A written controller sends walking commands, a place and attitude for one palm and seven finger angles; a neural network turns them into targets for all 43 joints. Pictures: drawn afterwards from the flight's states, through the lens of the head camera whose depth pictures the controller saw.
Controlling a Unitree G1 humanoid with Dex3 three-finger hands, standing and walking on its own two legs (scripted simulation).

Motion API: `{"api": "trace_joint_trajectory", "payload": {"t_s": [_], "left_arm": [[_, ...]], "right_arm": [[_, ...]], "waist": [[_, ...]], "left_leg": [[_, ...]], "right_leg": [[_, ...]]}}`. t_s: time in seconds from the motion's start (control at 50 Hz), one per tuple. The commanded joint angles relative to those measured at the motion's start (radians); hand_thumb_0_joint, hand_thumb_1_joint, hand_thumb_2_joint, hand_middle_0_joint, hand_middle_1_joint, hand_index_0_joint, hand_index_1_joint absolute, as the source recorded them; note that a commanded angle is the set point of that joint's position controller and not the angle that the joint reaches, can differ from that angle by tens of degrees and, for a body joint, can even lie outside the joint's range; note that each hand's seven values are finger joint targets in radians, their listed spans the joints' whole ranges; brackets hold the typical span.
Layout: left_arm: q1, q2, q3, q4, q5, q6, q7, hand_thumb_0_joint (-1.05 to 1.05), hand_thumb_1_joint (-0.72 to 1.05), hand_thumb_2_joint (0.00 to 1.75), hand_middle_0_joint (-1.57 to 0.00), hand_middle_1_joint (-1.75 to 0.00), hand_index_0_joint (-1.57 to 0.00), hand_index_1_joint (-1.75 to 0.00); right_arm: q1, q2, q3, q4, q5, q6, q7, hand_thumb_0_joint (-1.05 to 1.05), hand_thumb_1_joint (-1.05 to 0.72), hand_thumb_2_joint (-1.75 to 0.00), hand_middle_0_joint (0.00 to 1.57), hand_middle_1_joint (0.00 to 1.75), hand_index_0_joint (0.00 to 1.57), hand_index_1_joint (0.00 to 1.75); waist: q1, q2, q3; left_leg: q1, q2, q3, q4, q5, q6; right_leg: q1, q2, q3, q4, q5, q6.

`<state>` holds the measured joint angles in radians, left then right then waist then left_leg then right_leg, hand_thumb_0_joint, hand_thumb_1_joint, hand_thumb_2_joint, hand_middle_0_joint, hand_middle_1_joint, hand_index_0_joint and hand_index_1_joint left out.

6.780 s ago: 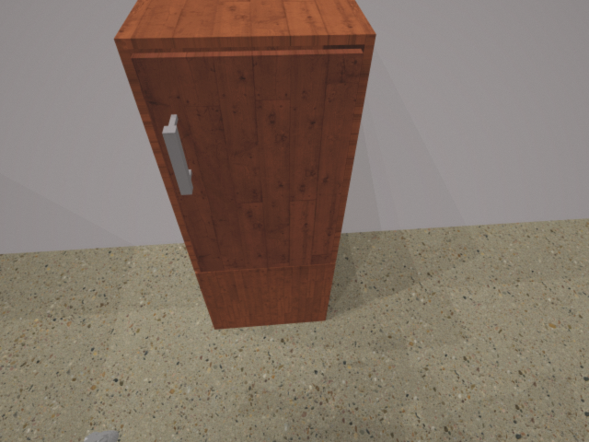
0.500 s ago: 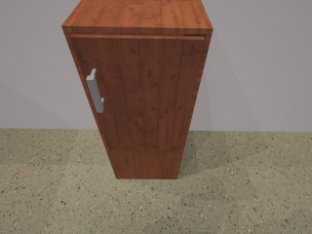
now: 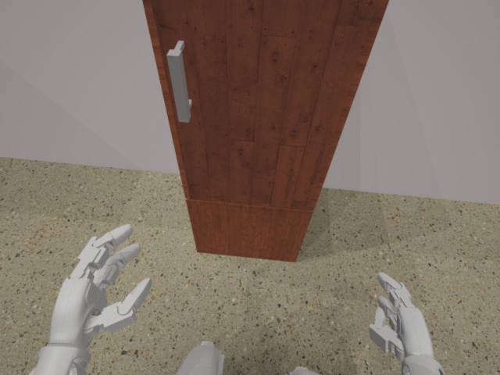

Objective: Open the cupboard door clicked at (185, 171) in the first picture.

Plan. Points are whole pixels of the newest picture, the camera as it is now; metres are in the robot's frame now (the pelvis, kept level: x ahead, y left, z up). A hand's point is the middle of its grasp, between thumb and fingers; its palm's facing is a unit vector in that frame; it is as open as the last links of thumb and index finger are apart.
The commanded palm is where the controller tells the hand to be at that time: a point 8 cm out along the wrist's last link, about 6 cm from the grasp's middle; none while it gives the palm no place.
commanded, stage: raise the hand with hooked fingers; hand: left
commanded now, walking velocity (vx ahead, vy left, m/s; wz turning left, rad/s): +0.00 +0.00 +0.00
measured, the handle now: (182, 83) +0.59 +0.20 +0.14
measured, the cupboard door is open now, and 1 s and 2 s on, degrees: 0 0 0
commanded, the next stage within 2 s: move the hooked fingers beside the handle in 1.56 s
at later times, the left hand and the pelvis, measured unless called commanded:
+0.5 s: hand (94, 242) +0.26 +0.25 +0.10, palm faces +0.03 -1.00 -0.05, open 12.3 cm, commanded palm +0.24 +0.30 +0.11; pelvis +0.00 +0.04 +0.03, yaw -1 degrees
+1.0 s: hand (51, 192) +0.30 +0.30 +0.16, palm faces +0.06 -1.00 -0.05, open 13.9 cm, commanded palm +0.27 +0.34 +0.16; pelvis +0.01 +0.03 +0.05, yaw +0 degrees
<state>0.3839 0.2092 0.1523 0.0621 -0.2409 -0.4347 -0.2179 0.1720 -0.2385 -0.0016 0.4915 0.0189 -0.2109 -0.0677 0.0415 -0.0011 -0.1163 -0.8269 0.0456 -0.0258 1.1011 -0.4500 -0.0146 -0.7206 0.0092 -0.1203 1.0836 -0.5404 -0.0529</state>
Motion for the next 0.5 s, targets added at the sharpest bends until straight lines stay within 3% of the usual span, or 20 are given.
{"api": "trace_joint_trajectory", "payload": {"t_s": [0.0,0.06,0.1,0.12,0.16,0.2,0.22,0.26,0.3,0.34,0.4,0.48], "left_arm": [[-0.267,0.156,0.032,-0.226,-0.028,-0.055,-0.062,0.0,0.25,0.62,-0.25,-0.72,-0.25,-0.72],[-0.22,0.179,0.085,-0.151,-0.058,0.047,-0.092,0.0,0.18,0.59,-0.25,-0.76,-0.25,-0.76],[-0.185,0.203,0.135,-0.12,-0.076,0.102,-0.092,0.0,0.13,0.57,-0.25,-0.8,-0.25,-0.8],[-0.2,0.203,0.139,-0.157,-0.077,0.108,-0.083,0.0,0.11,0.56,-0.26,-0.81,-0.26,-0.81],[-0.2,0.196,0.15,-0.194,-0.077,0.105,-0.055,0.0,0.06,0.54,-0.26,-0.84,-0.26,-0.84],[-0.206,0.215,0.17,-0.18,-0.076,0.092,-0.032,0.0,0.01,0.52,-0.26,-0.87,-0.26,-0.87],[-0.221,0.206,0.158,-0.191,-0.073,0.077,-0.028,0.0,-0.01,0.51,-0.27,-0.88,-0.27,-0.88],[-0.225,0.202,0.152,-0.189,-0.063,0.056,-0.019,0.0,-0.06,0.49,-0.27,-0.92,-0.27,-0.92],[-0.252,0.22,0.156,-0.164,-0.06,0.054,-0.022,0.0,-0.1,0.47,-0.27,-0.94,-0.27,-0.94],[-0.259,0.226,0.162,-0.177,-0.06,0.052,-0.029,0.0,-0.15,0.45,-0.27,-0.98,-0.27,-0.98],[-0.284,0.247,0.177,-0.165,-0.069,0.069,-0.044,0.0,-0.22,0.42,-0.28,-1.02,-0.28,-1.02],[-0.336,0.265,0.196,-0.166,-0.073,0.09,-0.058,0.0,-0.31,0.38,-0.29,-1.08,-0.29,-1.08]], "right_arm": [[0.018,-0.131,-0.025,-0.077,0.002,-0.063,-0.016,0.0,-0.9,-0.9,0.2,0.3,0.2,0.3],[0.009,-0.135,-0.021,-0.081,0.014,-0.064,-0.023,0.0,-0.9,-0.9,0.2,0.3,0.2,0.3],[-0.003,-0.133,-0.018,-0.084,0.014,-0.063,-0.024,0.0,-0.9,-0.9,0.2,0.3,0.2,0.3],[-0.005,-0.13,-0.017,-0.089,0.015,-0.065,-0.022,0.0,-0.9,-0.9,0.2,0.3,0.2,0.3],[0.0,-0.125,-0.017,-0.082,0.01,-0.072,-0.018,0.0,-0.9,-0.9,0.2,0.3,0.2,0.3],[0.002,-0.129,-0.016,-0.076,0.006,-0.075,-0.015,0.0,-0.9,-0.9,0.2,0.3,0.2,0.3],[0.008,-0.13,-0.016,-0.076,0.005,-0.079,-0.013,0.0,-0.9,-0.9,0.2,0.3,0.2,0.3],[0.019,-0.137,-0.017,-0.067,0.006,-0.087,-0.008,0.0,-0.9,-0.9,0.2,0.3,0.2,0.3],[0.025,-0.149,-0.017,-0.066,0.007,-0.087,-0.009,0.0,-0.9,-0.9,0.2,0.3,0.2,0.3],[0.034,-0.153,-0.021,-0.066,0.01,-0.091,-0.01,0.0,-0.9,-0.9,0.2,0.3,0.2,0.3],[0.04,-0.163,-0.02,-0.062,0.013,-0.089,-0.015,0.0,-0.9,-0.9,0.2,0.3,0.2,0.3],[0.036,-0.161,-0.017,-0.056,0.019,-0.084,-0.019,0.0,-0.9,-0.9,0.2,0.3,0.2,0.3]], "waist": [[-0.089,0.106,-0.141],[-0.058,0.048,-0.164],[-0.026,0.04,-0.177],[-0.025,0.054,-0.187],[-0.021,0.054,-0.204],[-0.019,0.026,-0.162],[-0.031,0.025,-0.154],[-0.034,0.067,-0.144],[-0.041,0.042,-0.112],[-0.04,0.057,-0.145],[-0.042,0.054,-0.133],[-0.041,0.102,-0.127]], "left_leg": [[0.191,-0.027,-0.018,-0.163,0.118,0.051],[0.192,-0.034,-0.015,-0.213,0.11,0.048],[0.207,-0.037,-0.017,-0.245,0.132,0.045],[0.225,-0.038,-0.014,-0.257,0.145,0.045],[0.271,-0.033,-0.018,-0.289,0.167,0.044],[0.266,-0.031,-0.026,-0.307,0.156,0.042],[0.274,-0.031,-0.021,-0.312,0.153,0.043],[0.294,-0.03,-0.023,-0.33,0.127,0.039],[0.288,-0.028,-0.031,-0.347,0.099,0.039],[0.322,-0.028,-0.027,-0.362,0.1,0.038],[0.348,-0.027,-0.033,-0.378,0.131,0.038],[0.399,-0.025,-0.034,-0.403,0.169,0.032]], "right_leg": [[0.004,0.017,0.124,-0.262,0.128,0.03],[0.076,0.009,0.126,-0.315,0.097,0.04],[0.122,0.011,0.112,-0.325,0.111,0.036],[0.13,0.006,0.108,-0.329,0.128,0.039],[0.138,0.013,0.074,-0.32,0.164,0.038],[0.132,0.02,0.061,-0.32,0.153,0.035],[0.123,0.017,0.063,-0.327,0.152,0.038],[0.105,0.018,0.052,-0.326,0.132,0.035],[0.106,0.022,0.049,-0.33,0.117,0.032],[0.121,0.017,0.048,-0.34,0.126,0.034],[0.145,0.022,0.046,-0.35,0.17,0.031],[0.163,0.022,0.039,-0.367,0.214,0.03]]}}
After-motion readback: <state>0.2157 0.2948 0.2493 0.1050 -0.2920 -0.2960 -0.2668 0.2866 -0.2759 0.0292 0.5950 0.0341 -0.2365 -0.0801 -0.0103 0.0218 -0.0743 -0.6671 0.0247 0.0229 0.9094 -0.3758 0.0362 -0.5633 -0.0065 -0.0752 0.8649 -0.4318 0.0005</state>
